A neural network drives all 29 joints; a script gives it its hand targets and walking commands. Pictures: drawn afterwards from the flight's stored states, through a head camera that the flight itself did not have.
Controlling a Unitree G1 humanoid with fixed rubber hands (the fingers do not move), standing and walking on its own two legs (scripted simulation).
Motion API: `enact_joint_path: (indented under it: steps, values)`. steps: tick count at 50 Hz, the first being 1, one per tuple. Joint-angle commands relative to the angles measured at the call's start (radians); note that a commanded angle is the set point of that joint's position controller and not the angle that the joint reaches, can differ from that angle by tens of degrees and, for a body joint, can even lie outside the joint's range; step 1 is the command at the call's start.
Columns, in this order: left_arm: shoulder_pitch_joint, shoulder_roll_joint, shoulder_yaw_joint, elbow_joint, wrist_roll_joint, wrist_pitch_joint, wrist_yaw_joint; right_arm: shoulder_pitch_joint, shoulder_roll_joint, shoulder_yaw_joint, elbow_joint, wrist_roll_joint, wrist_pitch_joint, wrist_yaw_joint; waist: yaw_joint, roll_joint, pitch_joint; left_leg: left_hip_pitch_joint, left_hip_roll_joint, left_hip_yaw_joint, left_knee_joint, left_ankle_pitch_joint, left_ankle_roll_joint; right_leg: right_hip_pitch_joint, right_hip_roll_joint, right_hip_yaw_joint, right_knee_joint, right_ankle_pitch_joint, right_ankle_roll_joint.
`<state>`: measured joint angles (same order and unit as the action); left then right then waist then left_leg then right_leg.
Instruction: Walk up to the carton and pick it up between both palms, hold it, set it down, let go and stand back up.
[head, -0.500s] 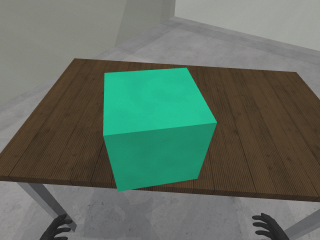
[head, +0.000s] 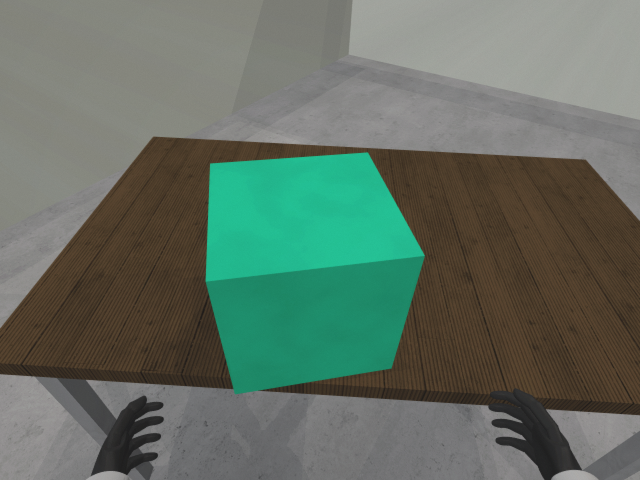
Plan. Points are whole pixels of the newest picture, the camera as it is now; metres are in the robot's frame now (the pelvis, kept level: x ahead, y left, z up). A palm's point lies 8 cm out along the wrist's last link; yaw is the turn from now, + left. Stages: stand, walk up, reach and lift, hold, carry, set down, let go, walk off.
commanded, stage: reach and lift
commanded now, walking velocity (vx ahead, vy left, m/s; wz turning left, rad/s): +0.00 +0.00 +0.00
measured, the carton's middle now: (303, 269) +0.44 +0.02 +0.04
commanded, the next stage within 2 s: none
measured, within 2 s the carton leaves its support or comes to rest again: neither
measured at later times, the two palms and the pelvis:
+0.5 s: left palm (116, 430) +0.20 +0.23 +0.03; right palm (540, 421) +0.20 -0.25 +0.04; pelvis +0.02 +0.00 +0.00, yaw +0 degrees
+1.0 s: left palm (146, 354) +0.27 +0.20 +0.07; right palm (523, 349) +0.27 -0.24 +0.08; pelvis +0.02 +0.00 +0.00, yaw +0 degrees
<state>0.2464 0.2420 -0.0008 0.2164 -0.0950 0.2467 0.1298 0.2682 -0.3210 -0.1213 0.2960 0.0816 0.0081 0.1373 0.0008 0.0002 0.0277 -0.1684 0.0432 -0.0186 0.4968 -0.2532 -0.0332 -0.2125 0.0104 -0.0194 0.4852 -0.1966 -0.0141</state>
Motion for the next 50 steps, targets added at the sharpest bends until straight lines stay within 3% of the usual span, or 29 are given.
enact_joint_path:
  steps: [1, 11, 16, 23, 28, 34, 39, 50]
  values:
    - [-0.038, 0.051, 0.078, -0.364, -0.023, -0.094, 0.021, -0.01, -0.115, -0.016, -0.259, 0.091, -0.03, -0.007, 0.035, -0.071, -0.049, -0.014, -0.067, 0.066, -0.246, 0.027, 0.037, 0.13, -0.008, 0.054, -0.194, -0.046, 0.002]
    - [0.084, 0.014, 0.047, -0.499, -0.031, -0.183, 0.036, 0.073, -0.159, 0.007, -0.382, 0.17, -0.111, -0.013, 0.045, -0.048, -0.131, 0.069, -0.064, 0.046, -0.198, 0.298, 0.004, 0.149, 0.026, 0.047, -0.169, 0.187, -0.004]
    - [0.116, -0.002, 0.02, -0.551, -0.043, -0.214, 0.044, 0.085, -0.186, 0.005, -0.428, 0.201, -0.142, -0.016, 0.05, -0.04, -0.155, 0.099, -0.057, 0.042, -0.183, 0.354, -0.009, 0.13, 0.041, 0.045, -0.173, 0.205, -0.016]
    - [0.059, -0.02, -0.019, -0.611, -0.067, -0.21, 0.066, 0.029, -0.233, -0.017, -0.444, 0.245, -0.134, -0.001, 0.043, -0.018, -0.134, 0.095, -0.046, 0.04, -0.195, 0.289, -0.02, 0.067, 0.055, 0.041, -0.182, 0.12, -0.036]
    - [-0.062, -0.015, -0.022, -0.578, -0.076, -0.137, 0.07, -0.085, -0.243, -0.034, -0.468, 0.249, -0.074, -0.006, 0.05, -0.033, -0.067, 0.026, -0.048, 0.044, -0.234, 0.114, -0.007, 0.047, 0.045, 0.058, -0.195, -0.01, -0.042]
    - [-0.266, 0.012, -0.009, -0.649, -0.11, -0.02, 0.094, -0.261, -0.256, -0.078, -0.52, 0.255, 0.028, -0.016, 0.059, -0.023, -0.057, -0.047, -0.049, 0.05, -0.271, -0.087, 0.007, 0.034, 0.03, 0.081, -0.185, -0.129, -0.043]
    - [-0.334, 0.029, 0.037, -0.677, -0.113, 0.093, 0.099, -0.331, -0.275, -0.091, -0.511, 0.261, 0.105, -0.04, 0.058, -0.01, -0.1, -0.038, -0.046, 0.068, -0.267, -0.019, 0.003, 0.081, 0.031, 0.082, -0.175, -0.063, -0.037]
    - [-0.422, 0.051, 0.169, -0.781, -0.081, 0.292, 0.084, -0.473, -0.339, -0.04, -0.516, 0.323, 0.195, -0.09, 0.079, -0.011, -0.258, 0.081, -0.05, 0.076, -0.182, 0.357, -0.012, 0.194, 0.052, 0.081, -0.144, 0.23, -0.015]
